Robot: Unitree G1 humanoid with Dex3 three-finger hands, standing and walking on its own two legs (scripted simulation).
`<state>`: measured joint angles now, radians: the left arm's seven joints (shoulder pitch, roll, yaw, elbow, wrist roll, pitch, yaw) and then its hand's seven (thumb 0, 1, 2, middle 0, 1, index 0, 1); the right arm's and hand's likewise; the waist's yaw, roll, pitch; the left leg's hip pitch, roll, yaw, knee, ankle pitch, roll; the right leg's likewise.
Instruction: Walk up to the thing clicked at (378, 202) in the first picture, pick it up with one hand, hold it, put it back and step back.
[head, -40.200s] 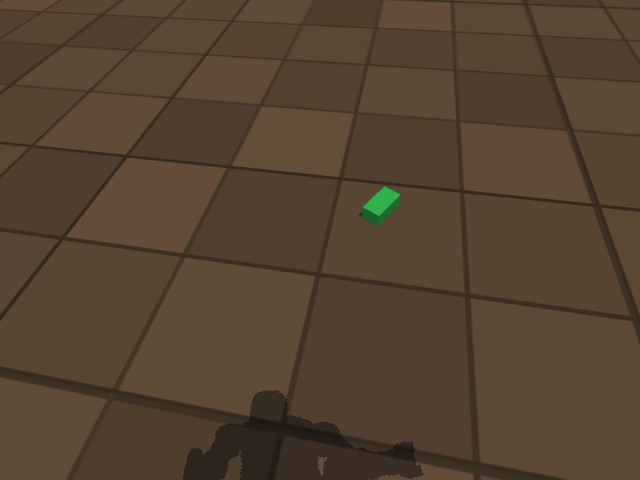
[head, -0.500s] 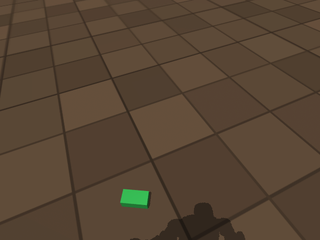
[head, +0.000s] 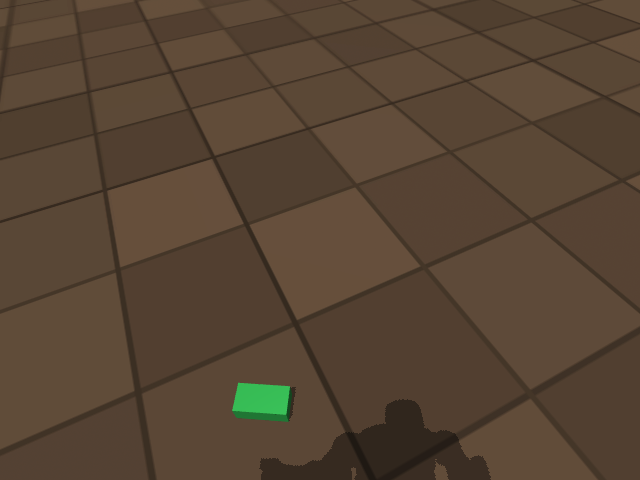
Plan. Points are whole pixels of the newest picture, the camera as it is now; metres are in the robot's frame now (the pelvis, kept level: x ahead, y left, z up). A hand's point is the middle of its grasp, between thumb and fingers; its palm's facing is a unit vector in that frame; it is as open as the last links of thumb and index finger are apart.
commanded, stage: stand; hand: left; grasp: from above
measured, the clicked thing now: (263, 402) +0.47 +0.23 -0.75
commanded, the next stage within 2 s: step back in 0.94 s
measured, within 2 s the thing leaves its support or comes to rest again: neither
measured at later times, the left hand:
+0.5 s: hand out of the picture +0.08 +0.24 -0.16, palm faces +0.01 -0.94 -0.34, open 7.4 cm
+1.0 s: hand out of the picture +0.08 +0.24 -0.16, palm faces +0.01 -0.94 -0.35, open 7.4 cm
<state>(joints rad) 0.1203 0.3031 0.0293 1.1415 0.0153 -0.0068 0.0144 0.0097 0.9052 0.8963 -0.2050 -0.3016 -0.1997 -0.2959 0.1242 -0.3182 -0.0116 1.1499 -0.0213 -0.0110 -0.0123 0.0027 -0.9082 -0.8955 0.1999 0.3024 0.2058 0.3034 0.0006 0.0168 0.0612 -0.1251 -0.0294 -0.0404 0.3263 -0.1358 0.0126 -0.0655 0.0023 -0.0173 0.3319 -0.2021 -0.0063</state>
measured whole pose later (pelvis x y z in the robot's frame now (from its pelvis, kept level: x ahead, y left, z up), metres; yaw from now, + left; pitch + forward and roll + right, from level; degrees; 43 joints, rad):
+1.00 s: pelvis +0.01 -0.01 +0.00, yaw +0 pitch -2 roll +0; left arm 0.11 0.33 0.04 1.10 0.00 -0.01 0.01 0.01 0.90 0.90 -0.21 -0.30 -0.20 -0.30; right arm 0.09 -0.35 -0.01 1.12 -0.01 0.00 0.00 0.00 -0.91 -0.90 0.20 0.30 0.21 0.30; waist -0.01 0.02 0.08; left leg -0.17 -0.01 -0.05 0.38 -0.17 0.00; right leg -0.09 0.02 -0.03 0.35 -0.21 -0.02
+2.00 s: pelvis -0.17 +0.08 -0.03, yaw +0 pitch -1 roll +0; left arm 0.10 0.37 0.07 0.77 0.03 0.05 0.01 0.01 0.90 0.90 -0.21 -0.30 -0.20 -0.30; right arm 0.16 -0.42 -0.05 0.88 0.00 0.02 -0.02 0.00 -0.91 -0.90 0.20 0.30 0.21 0.30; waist -0.01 -0.01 0.17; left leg -0.26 -0.04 -0.07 0.72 -0.44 -0.01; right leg -0.38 -0.02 0.02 0.61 -0.21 0.01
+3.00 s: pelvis -0.50 +0.06 -0.02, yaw -1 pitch -2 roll -2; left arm 0.15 0.40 0.09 0.77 0.02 0.10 -0.01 0.01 0.91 0.90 -0.21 -0.30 -0.20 -0.30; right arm 0.19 -0.36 -0.03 0.85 -0.05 0.01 -0.03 0.01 -0.90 -0.89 0.21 0.30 0.21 0.30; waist 0.00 -0.05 0.15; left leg -0.33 0.03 -0.03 0.59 -0.22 0.02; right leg -0.48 0.11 0.18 1.25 -0.49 0.00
